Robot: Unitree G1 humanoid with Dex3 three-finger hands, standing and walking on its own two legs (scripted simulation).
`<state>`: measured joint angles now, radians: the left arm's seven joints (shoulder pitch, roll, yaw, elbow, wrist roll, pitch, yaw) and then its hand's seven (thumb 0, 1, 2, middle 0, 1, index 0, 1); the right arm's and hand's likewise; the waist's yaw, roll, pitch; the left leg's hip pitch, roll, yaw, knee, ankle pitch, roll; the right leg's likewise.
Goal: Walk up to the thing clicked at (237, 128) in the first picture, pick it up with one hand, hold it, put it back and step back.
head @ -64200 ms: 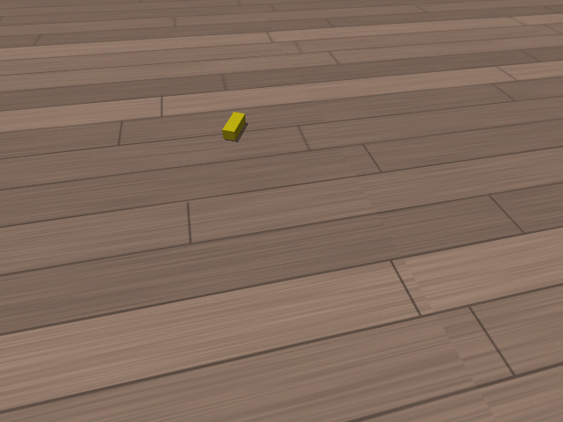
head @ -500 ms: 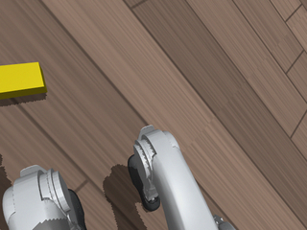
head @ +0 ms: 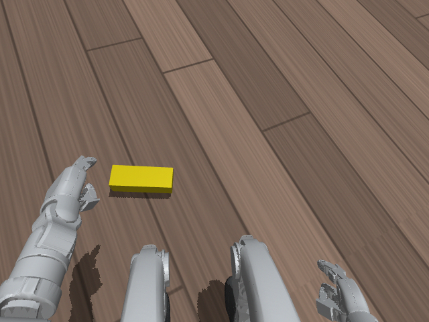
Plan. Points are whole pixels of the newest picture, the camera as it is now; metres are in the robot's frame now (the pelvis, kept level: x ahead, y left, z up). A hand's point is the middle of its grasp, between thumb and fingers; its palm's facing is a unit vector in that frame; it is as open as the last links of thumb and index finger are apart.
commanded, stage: home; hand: left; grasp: from above
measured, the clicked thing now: (143, 179) +0.58 +0.17 -0.49
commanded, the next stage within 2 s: none
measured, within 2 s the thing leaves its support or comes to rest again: neither
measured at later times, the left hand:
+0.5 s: hand (68, 243) +0.27 +0.18 +0.08, palm faces +0.09 -0.97 -0.22, open 7.4 cm
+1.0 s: hand (29, 281) +0.23 +0.19 +0.14, palm faces +0.11 -0.97 -0.20, open 7.4 cm
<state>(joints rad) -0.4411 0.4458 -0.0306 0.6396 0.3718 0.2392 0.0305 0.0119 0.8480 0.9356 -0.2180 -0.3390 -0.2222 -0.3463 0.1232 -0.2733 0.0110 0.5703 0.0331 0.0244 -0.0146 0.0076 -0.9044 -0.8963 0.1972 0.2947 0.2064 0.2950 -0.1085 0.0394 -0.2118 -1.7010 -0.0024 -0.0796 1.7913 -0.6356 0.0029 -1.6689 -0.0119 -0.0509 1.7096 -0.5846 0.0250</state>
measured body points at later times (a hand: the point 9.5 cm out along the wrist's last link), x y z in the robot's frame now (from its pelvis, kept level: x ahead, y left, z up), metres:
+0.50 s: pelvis +0.05 -0.01 +0.16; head +0.11 +0.01 +0.61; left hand +0.26 +0.23 +0.09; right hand +0.20 -0.25 +0.07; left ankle +0.07 +0.11 -0.49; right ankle +0.09 -0.14 -0.49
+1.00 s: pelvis +0.08 +0.00 +0.19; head +0.10 +0.01 +0.64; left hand +0.22 +0.24 +0.16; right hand +0.27 -0.23 +0.14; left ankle +0.07 +0.11 -0.49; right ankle +0.09 -0.14 -0.49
